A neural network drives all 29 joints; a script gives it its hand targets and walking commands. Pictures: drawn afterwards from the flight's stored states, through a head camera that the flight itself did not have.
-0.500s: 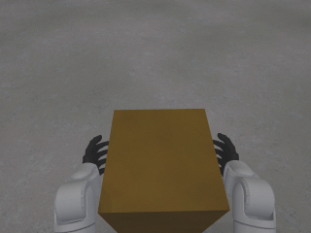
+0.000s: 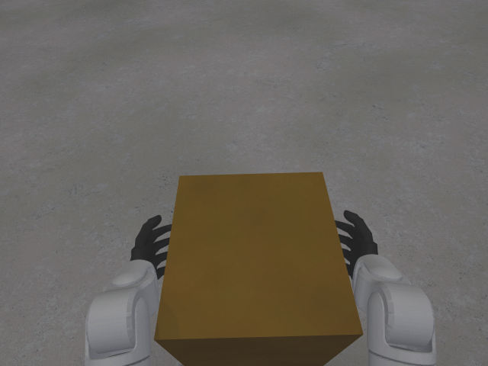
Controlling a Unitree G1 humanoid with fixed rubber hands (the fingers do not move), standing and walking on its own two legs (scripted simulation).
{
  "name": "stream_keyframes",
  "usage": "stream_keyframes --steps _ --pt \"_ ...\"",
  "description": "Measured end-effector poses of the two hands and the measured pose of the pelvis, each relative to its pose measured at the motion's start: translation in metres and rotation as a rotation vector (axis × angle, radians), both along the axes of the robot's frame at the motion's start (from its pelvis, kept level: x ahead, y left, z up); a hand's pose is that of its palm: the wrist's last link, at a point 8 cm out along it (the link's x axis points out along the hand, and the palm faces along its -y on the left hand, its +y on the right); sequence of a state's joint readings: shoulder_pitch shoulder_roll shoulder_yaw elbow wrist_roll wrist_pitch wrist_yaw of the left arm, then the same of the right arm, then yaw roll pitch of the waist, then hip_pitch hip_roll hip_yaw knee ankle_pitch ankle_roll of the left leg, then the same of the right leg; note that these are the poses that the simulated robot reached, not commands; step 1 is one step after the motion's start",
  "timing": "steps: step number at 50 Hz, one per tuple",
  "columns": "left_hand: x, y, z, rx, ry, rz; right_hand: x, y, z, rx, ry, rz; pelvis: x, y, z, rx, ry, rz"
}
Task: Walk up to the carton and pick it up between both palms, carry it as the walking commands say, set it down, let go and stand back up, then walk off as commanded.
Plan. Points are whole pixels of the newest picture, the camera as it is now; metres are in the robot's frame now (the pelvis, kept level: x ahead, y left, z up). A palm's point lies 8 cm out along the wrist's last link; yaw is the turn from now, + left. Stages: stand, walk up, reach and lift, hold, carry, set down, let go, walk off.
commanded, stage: carry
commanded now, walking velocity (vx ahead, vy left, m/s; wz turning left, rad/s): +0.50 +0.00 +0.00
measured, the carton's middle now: (253, 277) +0.26 +0.01 +0.00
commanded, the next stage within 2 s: none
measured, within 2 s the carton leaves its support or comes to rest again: neither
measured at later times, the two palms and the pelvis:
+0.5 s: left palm (177, 127) +0.58 +0.17 +0.06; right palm (319, 126) +0.56 -0.14 +0.07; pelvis +0.31 +0.03 -0.01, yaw -4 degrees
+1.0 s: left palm (201, 83) +0.74 +0.13 +0.08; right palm (325, 78) +0.74 -0.18 +0.07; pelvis +0.49 -0.03 -0.01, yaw +0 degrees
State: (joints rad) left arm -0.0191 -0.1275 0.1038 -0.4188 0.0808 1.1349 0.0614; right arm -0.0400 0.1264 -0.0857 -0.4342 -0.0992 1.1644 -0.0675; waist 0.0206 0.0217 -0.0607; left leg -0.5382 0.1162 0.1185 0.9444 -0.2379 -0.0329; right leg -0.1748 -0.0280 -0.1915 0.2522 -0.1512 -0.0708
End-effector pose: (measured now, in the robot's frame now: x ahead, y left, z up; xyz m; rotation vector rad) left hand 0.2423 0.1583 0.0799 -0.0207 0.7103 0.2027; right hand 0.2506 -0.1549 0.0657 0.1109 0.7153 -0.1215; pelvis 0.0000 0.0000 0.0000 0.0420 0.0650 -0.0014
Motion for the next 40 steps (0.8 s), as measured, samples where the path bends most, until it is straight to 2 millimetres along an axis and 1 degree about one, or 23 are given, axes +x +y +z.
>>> stream_keyframes --steps 4,7,10,14,15,17,20,25,30,33,35,37,40 --pt "0.05 -0.001 0.011 -0.003 -0.037 -0.008 0.047 -0.001 0.01 -0.002 -0.037 -0.009 0.052 0.001 0.001 0.007 0.003 -0.015" --pt "0.093 -0.002 0.011 -0.007 -0.049 -0.028 0.083 -0.002 0.01 -0.004 -0.049 -0.031 0.095 0.006 -0.003 0.007 0.006 -0.024" --pt "0.14 0.001 0.003 -0.014 -0.05 -0.051 0.122 0.001 0.005 -0.009 -0.05 -0.055 0.14 0.014 -0.012 -0.001 0.008 -0.031" --pt "0.207 0.012 -0.018 -0.03 -0.049 -0.079 0.183 0.012 -0.01 -0.025 -0.048 -0.082 0.202 0.029 -0.031 -0.017 -0.004 -0.054" --pt "0.224 0.014 -0.024 -0.04 -0.035 -0.082 0.197 0.014 -0.013 -0.034 -0.035 -0.086 0.215 0.032 -0.033 -0.011 -0.004 -0.058" --pt "0.252 0.016 -0.029 -0.048 0.001 -0.092 0.221 0.016 -0.016 -0.039 0.001 -0.098 0.237 0.037 -0.03 -0.016 0.0 -0.066" --pt "0.288 0.016 -0.028 -0.055 0.028 -0.106 0.253 0.017 -0.014 -0.045 0.029 -0.113 0.267 0.04 -0.02 -0.03 0.006 -0.071" --pt "0.342 0.013 -0.018 -0.072 0.003 -0.102 0.308 0.013 0.002 -0.063 0.004 -0.109 0.315 0.035 -0.007 -0.042 0.008 -0.063" --pt "0.389 0.002 -0.007 -0.067 -0.035 -0.074 0.363 0.002 0.01 -0.06 -0.034 -0.078 0.365 0.017 -0.007 -0.034 -0.013 -0.05" --pt "0.418 -0.01 -0.005 -0.05 -0.063 -0.058 0.396 -0.011 0.006 -0.044 -0.062 -0.061 0.4 0.002 -0.017 -0.013 -0.037 -0.034" --pt "0.436 -0.02 -0.006 -0.024 -0.069 -0.057 0.418 -0.02 -0.001 -0.024 -0.069 -0.056 0.421 -0.007 -0.024 -0.018 -0.041 -0.024" --pt "0.451 -0.027 -0.011 -0.003 -0.031 -0.06 0.432 -0.027 -0.01 -0.01 -0.032 -0.052 0.434 -0.013 -0.024 -0.035 -0.032 -0.016" --pt "0.463 -0.033 -0.016 0.001 0.022 -0.048 0.446 -0.033 -0.018 0.01 0.023 -0.055 0.447 -0.02 -0.018 -0.027 -0.019 -0.008"
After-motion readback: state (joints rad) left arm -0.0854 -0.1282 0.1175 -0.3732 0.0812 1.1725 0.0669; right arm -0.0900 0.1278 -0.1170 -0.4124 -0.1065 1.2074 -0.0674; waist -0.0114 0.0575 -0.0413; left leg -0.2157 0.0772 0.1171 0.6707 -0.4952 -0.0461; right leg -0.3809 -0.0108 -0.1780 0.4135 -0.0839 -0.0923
